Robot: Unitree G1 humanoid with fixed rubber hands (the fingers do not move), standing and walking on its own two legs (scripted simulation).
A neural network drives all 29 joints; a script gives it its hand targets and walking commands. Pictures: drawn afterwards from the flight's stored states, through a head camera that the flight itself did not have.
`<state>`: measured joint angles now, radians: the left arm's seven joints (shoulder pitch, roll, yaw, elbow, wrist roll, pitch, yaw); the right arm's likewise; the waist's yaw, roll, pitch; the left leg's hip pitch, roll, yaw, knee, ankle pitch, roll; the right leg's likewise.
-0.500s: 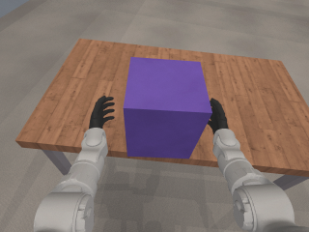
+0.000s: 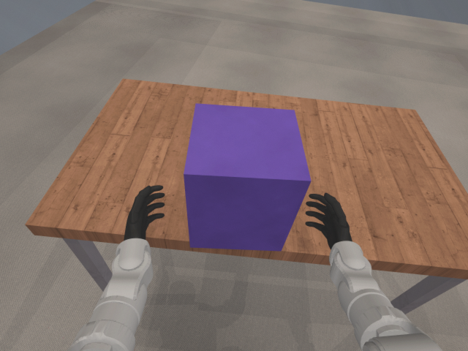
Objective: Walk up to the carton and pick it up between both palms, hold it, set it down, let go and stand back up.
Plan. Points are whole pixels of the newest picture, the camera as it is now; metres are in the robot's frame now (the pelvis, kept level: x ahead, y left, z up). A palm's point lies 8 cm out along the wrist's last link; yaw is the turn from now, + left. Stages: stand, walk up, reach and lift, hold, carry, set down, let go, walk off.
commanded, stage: set down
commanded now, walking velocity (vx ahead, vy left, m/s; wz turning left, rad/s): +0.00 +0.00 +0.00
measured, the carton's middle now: (240, 181) +0.48 -0.01 +0.00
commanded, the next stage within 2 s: none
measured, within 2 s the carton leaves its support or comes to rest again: neither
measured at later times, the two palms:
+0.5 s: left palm (123, 269) +0.27 +0.19 +0.01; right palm (358, 272) +0.28 -0.21 +0.01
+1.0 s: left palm (119, 295) +0.23 +0.19 +0.00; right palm (372, 312) +0.21 -0.21 +0.01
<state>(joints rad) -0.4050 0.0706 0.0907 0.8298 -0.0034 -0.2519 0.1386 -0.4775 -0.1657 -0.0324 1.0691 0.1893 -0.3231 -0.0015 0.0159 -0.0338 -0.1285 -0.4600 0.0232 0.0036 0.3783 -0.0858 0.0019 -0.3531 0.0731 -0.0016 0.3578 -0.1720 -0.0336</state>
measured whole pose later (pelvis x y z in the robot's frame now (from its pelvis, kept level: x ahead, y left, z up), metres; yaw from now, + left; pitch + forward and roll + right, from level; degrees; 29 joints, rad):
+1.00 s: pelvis +0.01 +0.00 +0.00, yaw +1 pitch -3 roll +0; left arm 0.15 0.08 -0.01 0.24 -0.05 -0.02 0.15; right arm 0.21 -0.17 -0.03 0.35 0.20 -0.15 0.04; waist 0.02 -0.07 0.00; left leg -0.20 0.01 0.00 0.38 -0.13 0.00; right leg -0.09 0.06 0.00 0.36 -0.22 -0.04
